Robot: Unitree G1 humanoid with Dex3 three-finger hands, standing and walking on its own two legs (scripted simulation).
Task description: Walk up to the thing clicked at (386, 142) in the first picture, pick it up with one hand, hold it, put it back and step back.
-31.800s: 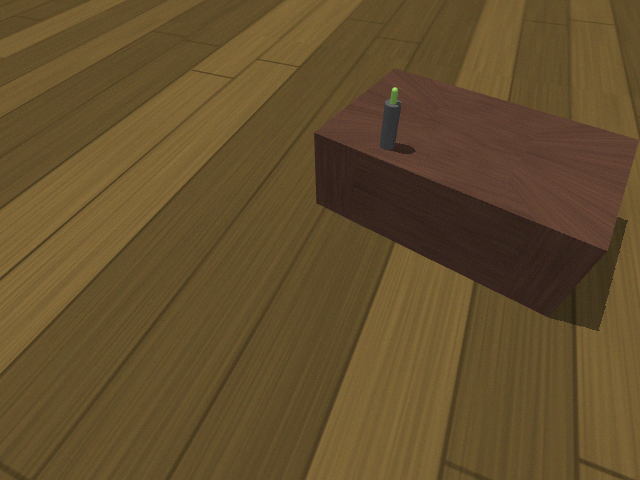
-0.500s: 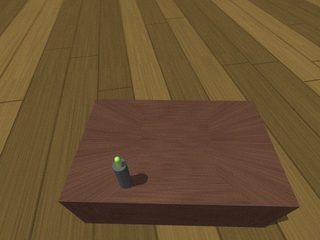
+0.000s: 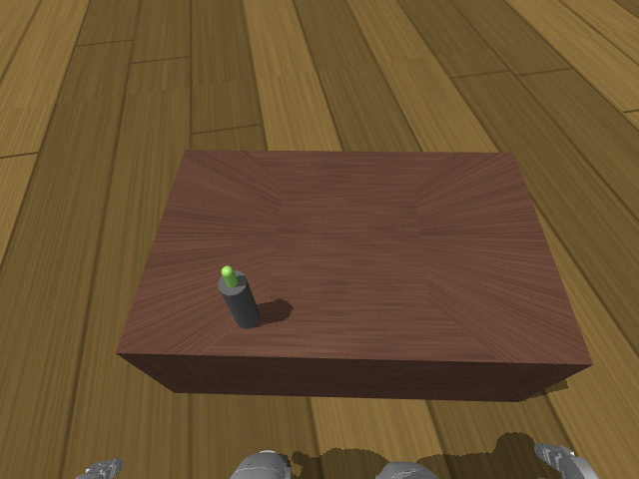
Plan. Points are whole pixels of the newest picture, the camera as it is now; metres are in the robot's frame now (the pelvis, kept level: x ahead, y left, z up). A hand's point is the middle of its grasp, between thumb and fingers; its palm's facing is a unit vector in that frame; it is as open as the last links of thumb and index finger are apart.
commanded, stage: step back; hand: left
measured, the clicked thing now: (238, 296) +0.46 +0.20 -0.26
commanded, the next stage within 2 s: none
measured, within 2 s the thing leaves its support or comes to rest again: neither
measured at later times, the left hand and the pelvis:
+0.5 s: hand out of the picture +0.00 +0.30 -0.16, palm faces +0.07 -0.92 -0.38, open 7.4 cm; pelvis -0.09 +0.02 +0.00, yaw +4 degrees
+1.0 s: hand out of the picture -0.11 +0.29 -0.13, palm faces +0.00 -0.90 -0.44, open 7.4 cm; pelvis -0.22 +0.02 +0.00, yaw +1 degrees
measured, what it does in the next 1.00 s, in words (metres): walks backwards: left foot, then right foot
